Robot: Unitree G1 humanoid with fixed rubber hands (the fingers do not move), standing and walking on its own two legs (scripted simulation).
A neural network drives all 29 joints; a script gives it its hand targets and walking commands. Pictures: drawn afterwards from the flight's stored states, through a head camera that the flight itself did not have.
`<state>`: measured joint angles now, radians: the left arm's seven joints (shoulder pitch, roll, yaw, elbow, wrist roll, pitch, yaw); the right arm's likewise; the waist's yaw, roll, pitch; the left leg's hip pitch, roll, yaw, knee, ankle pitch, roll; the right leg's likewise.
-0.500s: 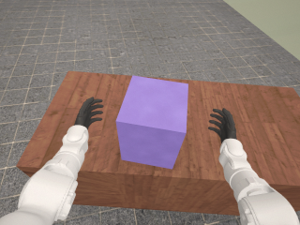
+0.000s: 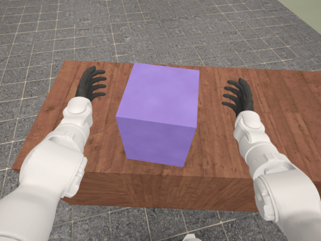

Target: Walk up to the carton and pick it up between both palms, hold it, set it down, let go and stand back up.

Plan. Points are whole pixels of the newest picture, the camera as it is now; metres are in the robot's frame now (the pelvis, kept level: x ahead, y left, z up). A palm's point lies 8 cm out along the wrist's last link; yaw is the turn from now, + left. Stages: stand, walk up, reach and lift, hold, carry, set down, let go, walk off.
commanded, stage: reach and lift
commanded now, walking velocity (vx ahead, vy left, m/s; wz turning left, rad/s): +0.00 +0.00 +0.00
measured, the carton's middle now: (160, 117) +0.50 -0.03 -0.05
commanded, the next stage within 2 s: none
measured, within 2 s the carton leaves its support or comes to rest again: neither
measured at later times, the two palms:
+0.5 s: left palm (91, 103) +0.50 +0.16 +0.04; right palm (234, 111) +0.44 -0.23 +0.05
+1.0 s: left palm (106, 117) +0.50 +0.14 -0.03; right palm (223, 127) +0.44 -0.23 -0.03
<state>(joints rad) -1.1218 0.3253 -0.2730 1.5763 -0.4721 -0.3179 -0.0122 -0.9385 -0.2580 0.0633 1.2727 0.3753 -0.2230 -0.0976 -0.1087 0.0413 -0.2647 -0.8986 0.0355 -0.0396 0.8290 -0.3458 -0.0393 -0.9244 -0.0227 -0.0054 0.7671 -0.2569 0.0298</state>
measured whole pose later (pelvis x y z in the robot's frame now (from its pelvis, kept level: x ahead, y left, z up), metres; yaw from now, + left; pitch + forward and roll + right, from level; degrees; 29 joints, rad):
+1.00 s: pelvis +0.00 +0.00 -0.05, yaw -1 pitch +38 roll -2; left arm -1.20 0.27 -0.17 1.67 -0.35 -0.51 0.01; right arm -1.02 -0.20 -0.01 1.40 0.31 -0.43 -0.10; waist -0.11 0.05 -0.32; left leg -1.31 0.04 -0.05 1.08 -0.43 -0.04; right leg -1.33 -0.01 0.00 1.00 -0.33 0.04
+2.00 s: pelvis +0.04 +0.00 +0.00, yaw +0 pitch +31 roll -3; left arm -1.02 0.14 0.48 1.62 0.29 -0.69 0.03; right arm -0.83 0.03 -0.73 1.32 -0.44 -0.65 -0.11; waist -0.10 0.07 -0.17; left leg -0.99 0.06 -0.07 0.84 -0.39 -0.04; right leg -0.98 0.00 -0.04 0.72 -0.28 0.03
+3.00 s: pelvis +0.03 +0.00 +0.00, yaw -1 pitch +33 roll -4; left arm -1.06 0.15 0.38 1.65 0.22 -0.70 0.04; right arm -0.86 0.01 -0.67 1.40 -0.37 -0.73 -0.15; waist -0.08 0.07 -0.20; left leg -1.06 0.07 -0.09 0.85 -0.37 -0.05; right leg -1.04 0.01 -0.06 0.71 -0.25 0.02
